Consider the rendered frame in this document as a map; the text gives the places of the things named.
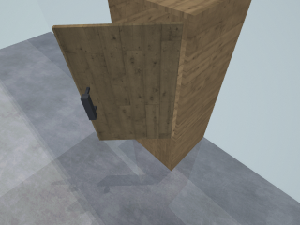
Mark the handle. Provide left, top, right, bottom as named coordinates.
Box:
left=80, top=86, right=98, bottom=120

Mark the cupboard door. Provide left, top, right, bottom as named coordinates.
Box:
left=52, top=22, right=184, bottom=141

